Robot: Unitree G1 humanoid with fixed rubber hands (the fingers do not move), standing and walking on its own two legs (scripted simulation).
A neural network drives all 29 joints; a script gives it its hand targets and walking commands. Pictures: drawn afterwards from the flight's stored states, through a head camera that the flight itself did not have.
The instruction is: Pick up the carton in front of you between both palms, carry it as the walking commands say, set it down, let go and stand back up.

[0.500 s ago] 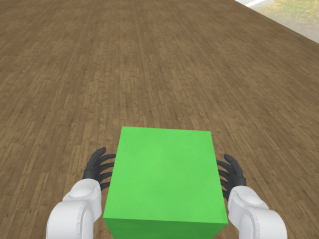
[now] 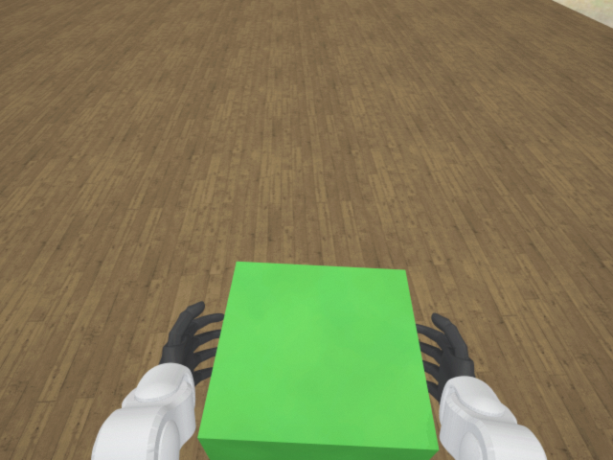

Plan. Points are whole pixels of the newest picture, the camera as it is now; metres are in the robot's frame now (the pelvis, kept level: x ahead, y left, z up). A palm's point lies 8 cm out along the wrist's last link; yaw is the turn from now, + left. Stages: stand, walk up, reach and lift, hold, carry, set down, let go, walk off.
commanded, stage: carry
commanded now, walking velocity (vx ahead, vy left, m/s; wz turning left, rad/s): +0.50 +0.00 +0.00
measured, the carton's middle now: (314, 386) +0.26 +0.00 +0.00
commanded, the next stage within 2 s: none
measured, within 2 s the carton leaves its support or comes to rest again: neither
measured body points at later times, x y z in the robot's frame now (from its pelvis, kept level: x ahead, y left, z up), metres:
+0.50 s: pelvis +0.33 +0.03 +0.00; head +0.33 +0.04 +0.45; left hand +0.60 +0.17 +0.09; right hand +0.58 -0.14 +0.09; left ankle +0.24 +0.12 -0.75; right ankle +0.46 -0.11 -0.71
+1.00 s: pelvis +0.52 +0.01 -0.01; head +0.51 +0.01 +0.44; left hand +0.78 +0.16 +0.09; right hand +0.78 -0.14 +0.08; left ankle +0.43 +0.12 -0.74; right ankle +0.52 -0.09 -0.75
